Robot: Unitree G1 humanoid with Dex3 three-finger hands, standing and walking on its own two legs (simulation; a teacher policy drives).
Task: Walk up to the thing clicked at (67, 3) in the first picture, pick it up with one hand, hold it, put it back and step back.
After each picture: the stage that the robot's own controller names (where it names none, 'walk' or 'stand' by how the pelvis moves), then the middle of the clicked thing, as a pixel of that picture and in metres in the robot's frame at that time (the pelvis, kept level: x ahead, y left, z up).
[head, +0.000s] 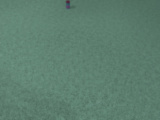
stand; (68, 4) +2.24 +0.15 -0.72
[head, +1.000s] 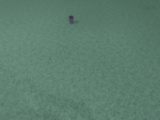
walk; (71, 19) +2.10 +0.27 -0.72
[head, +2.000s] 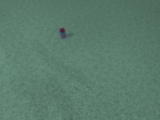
walk; (62, 33) +1.46 +0.29 -0.72
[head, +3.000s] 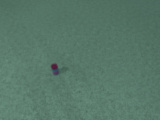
walk; (55, 69) +0.98 +0.30 -0.72
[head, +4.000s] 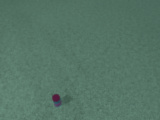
walk; (56, 100) +0.64 +0.26 -0.72
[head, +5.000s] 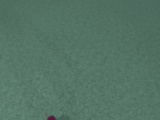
stand; out of the picture +0.44 +0.21 -0.70
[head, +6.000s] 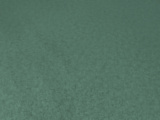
stand; out of the picture +0.39 +0.21 -0.72
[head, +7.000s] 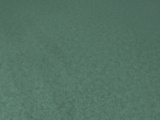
stand; out of the picture +0.38 +0.21 -0.73
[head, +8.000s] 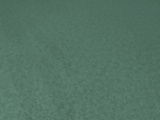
stand; out of the picture +0.38 +0.22 -0.73
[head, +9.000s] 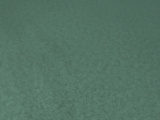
stand; out of the picture +0.37 +0.21 -0.73
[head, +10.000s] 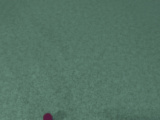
go down; (48, 119) +0.40 +0.21 -0.71
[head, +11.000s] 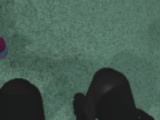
go down; out of the picture +0.47 +0.23 -0.29
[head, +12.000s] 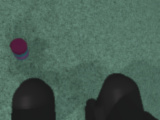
close in; (20, 50) +0.47 +0.21 -0.30
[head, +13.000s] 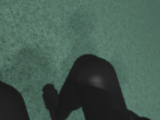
close in; out of the picture +0.46 +0.26 -0.23
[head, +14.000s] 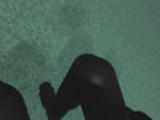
close; out of the picture +0.45 +0.26 -0.24
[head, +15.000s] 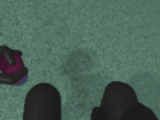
lift; (14, 70) +0.35 +0.23 -0.10
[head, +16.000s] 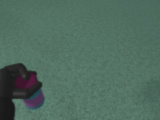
hold; (30, 91) +0.32 +0.17 +0.03
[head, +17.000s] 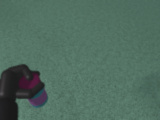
hold; (34, 90) +0.33 +0.16 -0.01
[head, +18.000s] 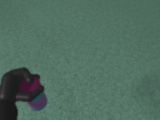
hold; (34, 94) +0.32 +0.17 -0.03
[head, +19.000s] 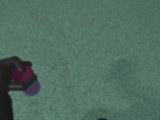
crouch; (27, 81) +0.36 +0.18 -0.08
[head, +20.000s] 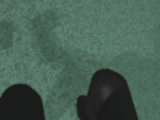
lower; out of the picture +0.54 +0.27 -0.26
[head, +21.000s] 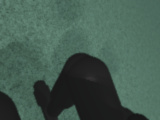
lower; out of the picture +0.54 +0.37 -0.27
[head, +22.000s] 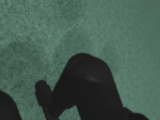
lower; out of the picture +0.54 +0.38 -0.27
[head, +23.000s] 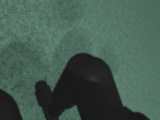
lower; out of the picture +0.53 +0.39 -0.27
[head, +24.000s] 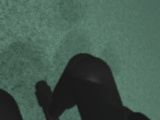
lower; out of the picture +0.53 +0.39 -0.26
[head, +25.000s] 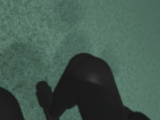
loosen; out of the picture +0.53 +0.40 -0.26
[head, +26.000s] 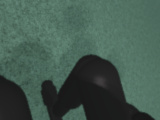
rise; out of the picture +0.51 +0.47 -0.26
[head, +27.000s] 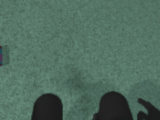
walk; out of the picture +0.55 +0.46 -0.46
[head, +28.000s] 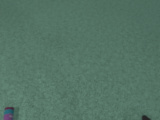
stand; (8, 116) +0.49 +0.51 -0.69
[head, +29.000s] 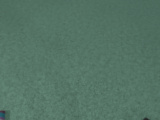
stand; out of the picture +0.48 +0.58 -0.69
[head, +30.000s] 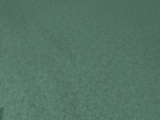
stand; out of the picture +0.47 +0.63 -0.71
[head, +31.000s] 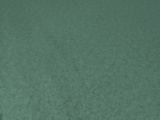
stand; out of the picture +0.46 +0.70 -0.75
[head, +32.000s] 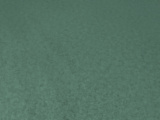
stand; out of the picture +0.42 +0.77 -0.75
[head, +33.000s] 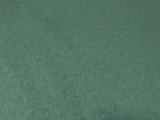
walk; out of the picture +0.47 +0.75 -0.72
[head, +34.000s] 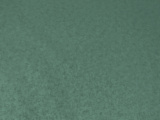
walk; out of the picture +0.67 +0.77 -0.73
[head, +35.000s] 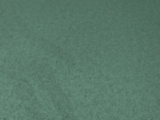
stand; out of the picture +0.94 +0.93 -0.72
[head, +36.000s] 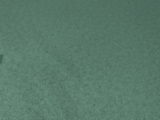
stand; out of the picture +1.02 +0.84 -0.73
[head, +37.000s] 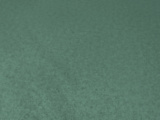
stand; out of the picture +1.02 +0.87 -0.75
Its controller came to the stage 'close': yes
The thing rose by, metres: 0.69
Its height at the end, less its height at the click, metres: -0.02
